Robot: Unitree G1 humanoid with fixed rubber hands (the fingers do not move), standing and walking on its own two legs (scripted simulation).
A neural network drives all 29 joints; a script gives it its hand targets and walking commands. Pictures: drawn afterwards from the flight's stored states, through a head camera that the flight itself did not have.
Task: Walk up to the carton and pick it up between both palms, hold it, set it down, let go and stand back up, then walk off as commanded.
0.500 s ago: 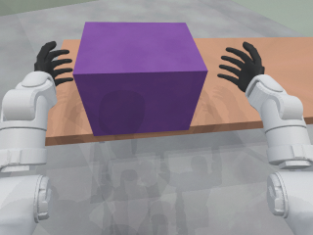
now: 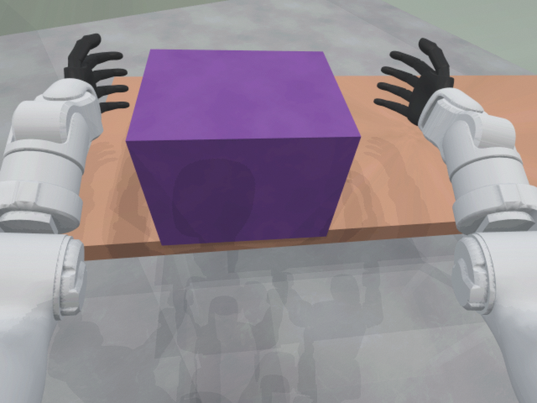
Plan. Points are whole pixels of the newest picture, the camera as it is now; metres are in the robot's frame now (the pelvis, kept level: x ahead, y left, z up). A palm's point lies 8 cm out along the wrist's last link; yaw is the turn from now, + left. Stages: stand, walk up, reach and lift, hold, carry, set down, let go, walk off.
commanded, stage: reach and lift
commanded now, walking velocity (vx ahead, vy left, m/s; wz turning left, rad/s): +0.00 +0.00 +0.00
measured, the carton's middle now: (243, 147) +0.49 +0.08 +0.11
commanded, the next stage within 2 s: none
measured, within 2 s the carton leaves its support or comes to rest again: neither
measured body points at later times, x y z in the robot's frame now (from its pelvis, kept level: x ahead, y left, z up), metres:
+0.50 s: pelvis +0.00 +0.00 +0.00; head +0.03 +0.03 +0.45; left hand +0.45 +0.30 +0.16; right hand +0.49 -0.18 +0.19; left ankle +0.04 +0.11 -0.74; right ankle -0.02 -0.11 -0.74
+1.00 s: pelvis +0.01 +0.00 +0.00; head +0.07 +0.03 +0.44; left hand +0.47 +0.29 +0.15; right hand +0.51 -0.15 +0.15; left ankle +0.04 +0.12 -0.74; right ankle -0.02 -0.11 -0.74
